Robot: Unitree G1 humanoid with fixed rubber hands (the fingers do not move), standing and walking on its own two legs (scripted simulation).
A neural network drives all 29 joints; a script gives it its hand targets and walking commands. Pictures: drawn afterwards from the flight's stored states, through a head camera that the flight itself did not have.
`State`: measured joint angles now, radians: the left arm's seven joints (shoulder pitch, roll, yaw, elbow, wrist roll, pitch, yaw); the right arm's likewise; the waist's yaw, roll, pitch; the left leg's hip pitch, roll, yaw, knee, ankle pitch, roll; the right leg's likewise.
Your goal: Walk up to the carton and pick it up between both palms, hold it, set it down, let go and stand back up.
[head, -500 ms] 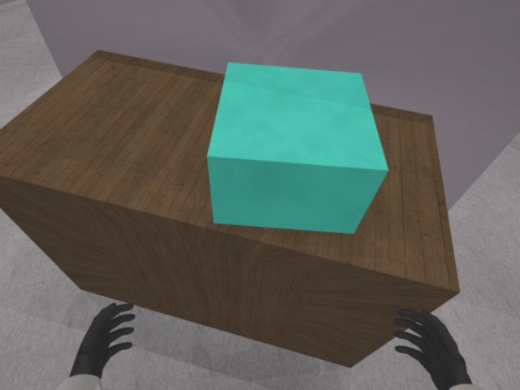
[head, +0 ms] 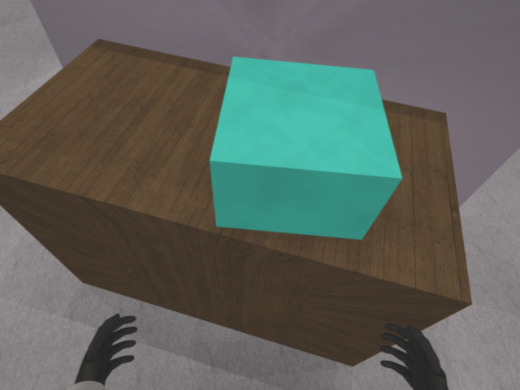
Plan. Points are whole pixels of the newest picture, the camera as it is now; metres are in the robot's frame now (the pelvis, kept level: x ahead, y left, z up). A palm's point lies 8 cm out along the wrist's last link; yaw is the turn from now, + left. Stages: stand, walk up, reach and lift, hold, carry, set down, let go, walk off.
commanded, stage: let go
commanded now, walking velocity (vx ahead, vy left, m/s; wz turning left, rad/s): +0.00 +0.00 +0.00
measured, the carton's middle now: (296, 146) +0.55 -0.06 +0.02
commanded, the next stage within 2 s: stand in 0.48 s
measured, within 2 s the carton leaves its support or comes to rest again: neither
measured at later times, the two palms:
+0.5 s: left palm (95, 379) +0.15 +0.24 -0.06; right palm out of the picture +0.14 -0.24 -0.07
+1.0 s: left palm out of the picture +0.09 +0.25 -0.10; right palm out of the picture +0.10 -0.28 -0.09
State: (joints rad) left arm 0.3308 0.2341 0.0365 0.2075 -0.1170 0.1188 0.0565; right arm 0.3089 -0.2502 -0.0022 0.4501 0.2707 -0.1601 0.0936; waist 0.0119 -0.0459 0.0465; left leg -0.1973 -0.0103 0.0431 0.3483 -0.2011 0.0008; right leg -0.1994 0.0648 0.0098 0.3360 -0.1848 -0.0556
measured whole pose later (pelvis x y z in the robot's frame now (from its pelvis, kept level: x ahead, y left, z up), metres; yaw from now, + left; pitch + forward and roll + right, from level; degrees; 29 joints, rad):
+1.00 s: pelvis -0.01 +0.00 +0.00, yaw +0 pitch +1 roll +0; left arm 0.30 0.25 0.04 0.71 -0.07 -0.02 0.01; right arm 0.26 -0.29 -0.02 0.81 0.07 -0.04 0.01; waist 0.01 -0.04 -0.12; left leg -0.20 -0.01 0.04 0.40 -0.22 0.01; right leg -0.21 0.06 0.01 0.40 -0.21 -0.06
